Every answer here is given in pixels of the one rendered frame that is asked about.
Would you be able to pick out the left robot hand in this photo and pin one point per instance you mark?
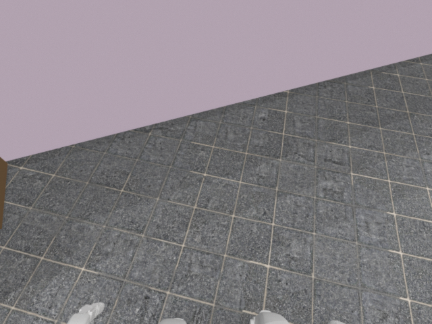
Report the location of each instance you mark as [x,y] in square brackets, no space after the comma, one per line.
[87,313]

